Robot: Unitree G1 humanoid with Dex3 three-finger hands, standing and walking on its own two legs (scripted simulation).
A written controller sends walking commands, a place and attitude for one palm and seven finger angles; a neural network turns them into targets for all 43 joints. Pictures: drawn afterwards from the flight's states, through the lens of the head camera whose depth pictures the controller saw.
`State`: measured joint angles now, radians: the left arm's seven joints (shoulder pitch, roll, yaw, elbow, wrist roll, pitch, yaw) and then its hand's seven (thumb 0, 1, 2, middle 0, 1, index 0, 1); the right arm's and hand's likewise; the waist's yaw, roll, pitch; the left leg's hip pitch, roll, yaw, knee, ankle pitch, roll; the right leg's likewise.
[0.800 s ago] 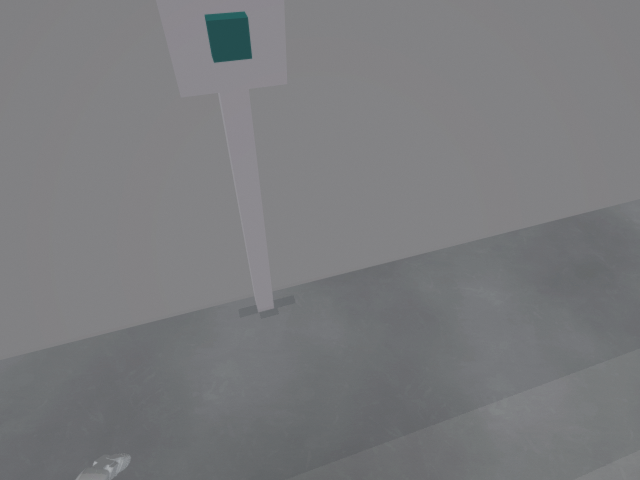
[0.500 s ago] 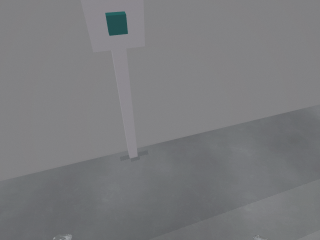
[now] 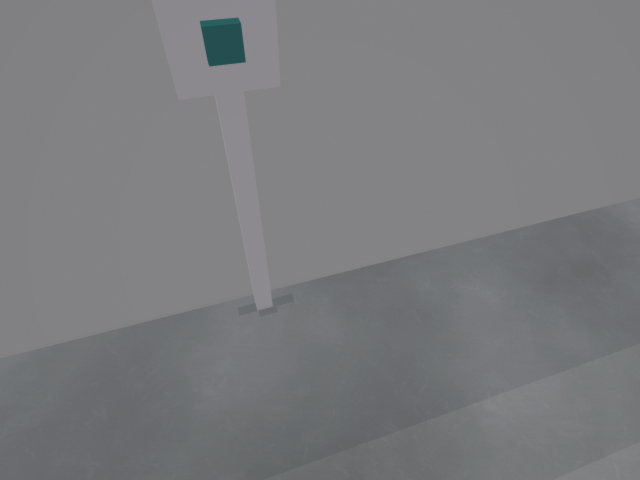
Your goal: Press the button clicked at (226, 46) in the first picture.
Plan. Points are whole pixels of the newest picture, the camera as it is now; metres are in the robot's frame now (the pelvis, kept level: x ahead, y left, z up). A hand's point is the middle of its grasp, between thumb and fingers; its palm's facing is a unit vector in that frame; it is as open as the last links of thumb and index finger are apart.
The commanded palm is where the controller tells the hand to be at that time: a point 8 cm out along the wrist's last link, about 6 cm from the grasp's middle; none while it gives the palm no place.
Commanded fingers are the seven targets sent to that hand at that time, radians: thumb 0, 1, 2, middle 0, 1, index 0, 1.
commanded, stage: stand and wait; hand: left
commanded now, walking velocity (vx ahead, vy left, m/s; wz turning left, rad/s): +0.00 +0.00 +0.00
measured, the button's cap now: (223, 41) +0.79 +0.23 +0.19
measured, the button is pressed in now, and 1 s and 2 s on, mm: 0 0 0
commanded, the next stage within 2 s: look at it before walking up in 0.12 s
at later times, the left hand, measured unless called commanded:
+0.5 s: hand out of the picture +0.08 +0.24 -0.16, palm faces -0.04 -0.94 -0.33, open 7.4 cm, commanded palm none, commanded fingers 0.00 0.90 0.90 -0.20 -0.30 -0.20 -0.30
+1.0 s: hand out of the picture +0.08 +0.24 -0.16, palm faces +0.00 -0.94 -0.34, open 7.4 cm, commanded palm none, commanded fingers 0.00 0.90 0.90 -0.20 -0.30 -0.20 -0.30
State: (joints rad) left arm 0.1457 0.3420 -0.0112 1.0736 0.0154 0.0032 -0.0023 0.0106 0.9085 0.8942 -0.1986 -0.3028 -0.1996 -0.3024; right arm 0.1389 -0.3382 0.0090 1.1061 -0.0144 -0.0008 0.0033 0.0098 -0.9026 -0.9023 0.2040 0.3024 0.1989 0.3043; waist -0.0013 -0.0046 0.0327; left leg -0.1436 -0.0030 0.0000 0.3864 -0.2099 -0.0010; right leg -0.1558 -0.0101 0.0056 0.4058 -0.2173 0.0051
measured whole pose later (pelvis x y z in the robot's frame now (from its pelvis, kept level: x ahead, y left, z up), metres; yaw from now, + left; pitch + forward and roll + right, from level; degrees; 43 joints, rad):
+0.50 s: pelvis +0.00 +0.00 +0.00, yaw +0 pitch -2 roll +0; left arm 0.14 0.34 -0.01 1.08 0.02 0.00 0.00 0.01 0.91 0.89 -0.20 -0.30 -0.20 -0.30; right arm 0.12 -0.33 0.01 1.11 -0.01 -0.01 0.00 0.01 -0.90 -0.90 0.20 0.30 0.20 0.30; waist 0.00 -0.01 0.03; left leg -0.14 0.01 0.00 0.37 -0.21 -0.01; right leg -0.15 0.00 0.01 0.39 -0.21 0.00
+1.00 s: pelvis +0.00 +0.00 +0.00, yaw +1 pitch -1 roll +0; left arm 0.13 0.33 0.00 1.05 0.02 0.01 0.01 0.01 0.91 0.89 -0.20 -0.30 -0.20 -0.30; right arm 0.13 -0.32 0.01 1.09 -0.01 0.01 0.00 0.01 -0.90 -0.90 0.20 0.30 0.20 0.30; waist -0.01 -0.01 0.03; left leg -0.17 -0.01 -0.02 0.41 -0.22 -0.01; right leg -0.17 -0.01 -0.02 0.42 -0.23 0.00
